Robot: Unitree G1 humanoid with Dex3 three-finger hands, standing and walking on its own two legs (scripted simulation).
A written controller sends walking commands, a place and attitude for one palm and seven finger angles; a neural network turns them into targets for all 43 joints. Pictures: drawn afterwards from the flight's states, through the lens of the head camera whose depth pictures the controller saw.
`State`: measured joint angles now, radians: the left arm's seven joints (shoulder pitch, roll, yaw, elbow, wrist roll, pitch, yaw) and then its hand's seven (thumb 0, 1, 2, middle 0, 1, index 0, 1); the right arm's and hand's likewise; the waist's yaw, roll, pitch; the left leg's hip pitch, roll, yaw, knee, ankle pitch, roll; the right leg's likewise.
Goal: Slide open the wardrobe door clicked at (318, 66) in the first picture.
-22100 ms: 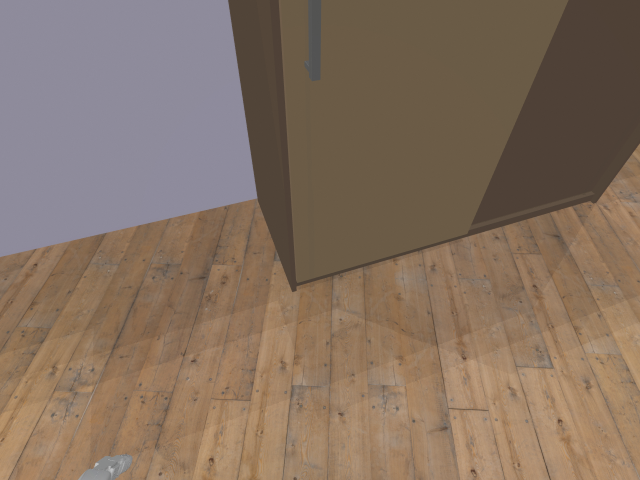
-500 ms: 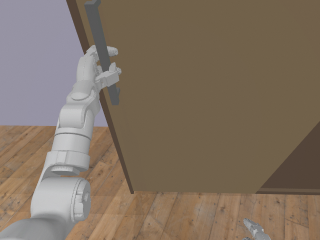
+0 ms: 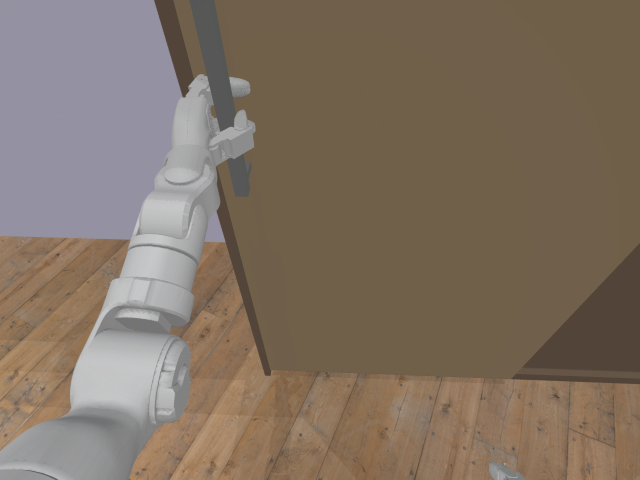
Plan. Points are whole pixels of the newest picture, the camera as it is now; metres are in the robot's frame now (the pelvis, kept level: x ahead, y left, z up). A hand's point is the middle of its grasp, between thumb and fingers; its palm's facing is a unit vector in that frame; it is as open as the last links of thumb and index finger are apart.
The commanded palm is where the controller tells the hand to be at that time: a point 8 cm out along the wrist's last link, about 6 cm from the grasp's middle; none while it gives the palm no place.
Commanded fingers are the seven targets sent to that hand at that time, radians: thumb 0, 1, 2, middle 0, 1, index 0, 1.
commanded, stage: step sideways, sliding the door along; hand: left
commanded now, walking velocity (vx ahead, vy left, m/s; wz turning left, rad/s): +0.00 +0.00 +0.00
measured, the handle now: (229, 102) +0.52 +0.15 +0.22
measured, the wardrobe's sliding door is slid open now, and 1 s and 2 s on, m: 0.00 0.02 0.25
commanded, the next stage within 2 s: none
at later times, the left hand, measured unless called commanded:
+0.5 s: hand (252, 138) +0.46 +0.12 +0.20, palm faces +0.27 -0.95 -0.14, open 6.2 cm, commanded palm +0.43 +0.12 +0.21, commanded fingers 0.00 0.90 0.90 -0.45 -1.40 -0.45 -1.40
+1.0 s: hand (274, 135) +0.48 +0.09 +0.20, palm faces +0.42 -0.91 -0.06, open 6.5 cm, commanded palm +0.44 +0.05 +0.20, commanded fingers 0.00 0.90 0.90 -0.45 -1.40 -0.45 -1.40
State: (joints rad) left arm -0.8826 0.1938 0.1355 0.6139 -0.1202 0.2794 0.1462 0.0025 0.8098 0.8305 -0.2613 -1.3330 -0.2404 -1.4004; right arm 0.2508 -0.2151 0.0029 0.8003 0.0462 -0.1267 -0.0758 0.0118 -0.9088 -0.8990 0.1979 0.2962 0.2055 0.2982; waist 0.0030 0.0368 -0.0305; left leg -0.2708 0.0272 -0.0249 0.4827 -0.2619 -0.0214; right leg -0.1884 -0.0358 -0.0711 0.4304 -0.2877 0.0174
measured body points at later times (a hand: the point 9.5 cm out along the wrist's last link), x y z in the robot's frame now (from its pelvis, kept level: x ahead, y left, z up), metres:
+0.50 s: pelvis -0.01 -0.06 -0.02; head +0.04 -0.09 +0.43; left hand +0.44 +0.17 +0.21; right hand +0.10 -0.29 -0.16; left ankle -0.02 +0.11 -0.72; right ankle -0.02 -0.12 -0.74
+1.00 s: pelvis +0.08 -0.17 -0.02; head +0.17 -0.15 +0.42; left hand +0.45 +0.14 +0.20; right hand +0.35 -0.29 -0.11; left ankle +0.03 +0.05 -0.74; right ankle +0.16 -0.32 -0.73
